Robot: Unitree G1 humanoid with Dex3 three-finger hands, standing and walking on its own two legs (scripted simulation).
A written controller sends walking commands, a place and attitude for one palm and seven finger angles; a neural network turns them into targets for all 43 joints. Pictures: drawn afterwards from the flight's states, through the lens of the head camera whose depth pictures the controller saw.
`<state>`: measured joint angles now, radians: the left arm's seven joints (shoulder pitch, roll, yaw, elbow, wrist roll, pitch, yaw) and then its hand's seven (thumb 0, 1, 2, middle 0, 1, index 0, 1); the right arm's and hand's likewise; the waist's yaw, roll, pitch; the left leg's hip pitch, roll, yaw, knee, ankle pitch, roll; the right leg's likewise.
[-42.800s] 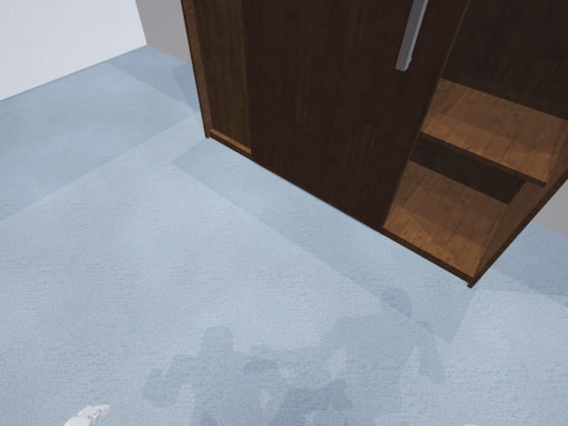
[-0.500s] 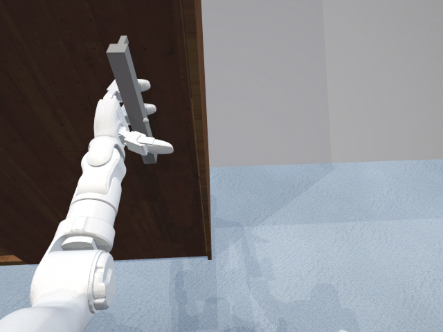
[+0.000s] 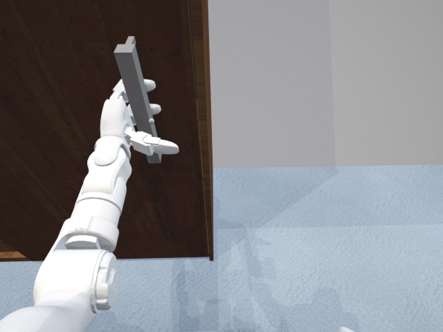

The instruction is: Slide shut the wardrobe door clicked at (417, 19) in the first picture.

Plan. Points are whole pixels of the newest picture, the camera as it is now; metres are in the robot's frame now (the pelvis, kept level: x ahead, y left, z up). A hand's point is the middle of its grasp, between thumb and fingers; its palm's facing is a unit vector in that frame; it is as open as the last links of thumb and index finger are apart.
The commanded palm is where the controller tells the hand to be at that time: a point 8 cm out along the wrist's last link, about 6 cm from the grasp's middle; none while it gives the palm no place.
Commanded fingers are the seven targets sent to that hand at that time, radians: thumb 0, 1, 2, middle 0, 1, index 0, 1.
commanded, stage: slide the fingers in behind the handle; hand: left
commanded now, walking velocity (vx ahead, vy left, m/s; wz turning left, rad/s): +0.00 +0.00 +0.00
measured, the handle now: (144, 107) +0.50 +0.16 +0.14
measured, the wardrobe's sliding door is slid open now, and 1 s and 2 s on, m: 0.00 0.00 0.00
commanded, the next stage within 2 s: grip the handle and tug to test in 0.22 s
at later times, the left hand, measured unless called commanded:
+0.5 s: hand (151, 121) +0.45 +0.13 +0.15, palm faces +0.04 -1.00 +0.01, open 13.5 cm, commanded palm +0.42 +0.17 +0.15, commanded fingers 0.00 -0.03 0.50 -0.35 -1.27 -0.35 -1.27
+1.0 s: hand (149, 120) +0.45 +0.14 +0.15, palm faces +0.04 -1.00 +0.01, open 6.1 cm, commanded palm +0.42 +0.18 +0.15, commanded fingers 0.00 0.90 0.90 -0.45 -1.40 -0.45 -1.40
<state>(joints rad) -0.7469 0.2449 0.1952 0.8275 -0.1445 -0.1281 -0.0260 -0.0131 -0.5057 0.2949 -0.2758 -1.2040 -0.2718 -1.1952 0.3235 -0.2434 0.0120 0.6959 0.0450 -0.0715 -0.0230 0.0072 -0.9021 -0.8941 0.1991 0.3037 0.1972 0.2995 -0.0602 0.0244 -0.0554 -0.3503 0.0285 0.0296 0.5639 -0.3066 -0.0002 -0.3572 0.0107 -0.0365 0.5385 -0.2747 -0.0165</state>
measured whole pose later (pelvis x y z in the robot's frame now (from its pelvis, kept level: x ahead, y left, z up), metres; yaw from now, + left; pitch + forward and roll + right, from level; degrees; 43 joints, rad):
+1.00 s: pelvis +0.01 +0.00 +0.00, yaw +0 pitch +5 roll -1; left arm -0.73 0.24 0.18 0.79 -0.15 -0.10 -0.02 0.00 0.64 0.79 -0.39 -1.37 -0.37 -1.34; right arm 0.31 -0.24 0.01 0.70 0.05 -0.07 -0.02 0.01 -0.90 -0.89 0.20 0.30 0.20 0.30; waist -0.05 0.02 -0.06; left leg -0.33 0.02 0.03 0.56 -0.31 0.00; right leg -0.34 0.01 -0.04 0.53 -0.28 -0.01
